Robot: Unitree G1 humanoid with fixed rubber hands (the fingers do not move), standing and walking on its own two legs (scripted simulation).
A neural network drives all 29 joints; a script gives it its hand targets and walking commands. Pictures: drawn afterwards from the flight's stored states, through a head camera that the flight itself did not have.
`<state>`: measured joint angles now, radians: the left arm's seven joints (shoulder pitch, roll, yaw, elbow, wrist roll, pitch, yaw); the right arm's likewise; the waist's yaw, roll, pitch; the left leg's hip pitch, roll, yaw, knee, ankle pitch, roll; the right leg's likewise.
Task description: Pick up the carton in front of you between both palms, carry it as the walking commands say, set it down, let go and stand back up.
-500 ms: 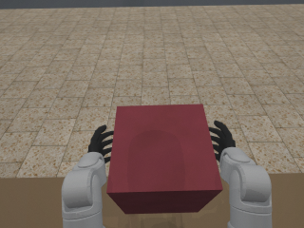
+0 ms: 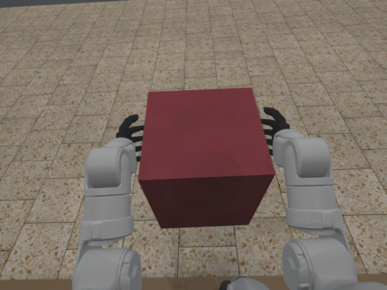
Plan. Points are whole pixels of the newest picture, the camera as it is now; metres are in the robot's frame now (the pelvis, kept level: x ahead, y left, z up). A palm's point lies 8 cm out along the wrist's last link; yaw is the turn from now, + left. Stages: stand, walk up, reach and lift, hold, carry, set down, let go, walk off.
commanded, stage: carry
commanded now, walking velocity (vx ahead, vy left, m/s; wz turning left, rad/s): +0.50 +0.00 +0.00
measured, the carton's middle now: (202, 164) +0.36 +0.00 +0.05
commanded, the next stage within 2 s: none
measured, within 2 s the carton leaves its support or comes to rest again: neither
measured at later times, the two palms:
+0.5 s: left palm (141, 61) +0.70 +0.16 +0.10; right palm (242, 52) +0.70 -0.14 +0.11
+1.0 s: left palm (154, 28) +1.03 +0.15 +0.05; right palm (229, 23) +1.03 -0.15 +0.06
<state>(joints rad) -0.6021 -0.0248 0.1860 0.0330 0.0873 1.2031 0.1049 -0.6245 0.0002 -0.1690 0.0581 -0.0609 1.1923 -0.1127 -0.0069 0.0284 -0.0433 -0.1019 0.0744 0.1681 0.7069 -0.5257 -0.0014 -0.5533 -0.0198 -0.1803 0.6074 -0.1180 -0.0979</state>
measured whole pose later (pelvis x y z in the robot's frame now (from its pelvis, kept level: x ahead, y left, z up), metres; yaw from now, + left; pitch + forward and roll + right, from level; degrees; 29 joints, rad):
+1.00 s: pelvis +0.67 +0.01 -0.05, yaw +0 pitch +5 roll -1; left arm -0.57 -0.08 0.20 -0.09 0.10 1.15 0.13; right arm -0.58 0.02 -0.22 -0.06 -0.03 1.13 -0.12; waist -0.01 0.03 0.04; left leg -0.22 -0.06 0.05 1.00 -0.52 0.05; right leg -0.53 0.05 -0.18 0.56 -0.13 -0.12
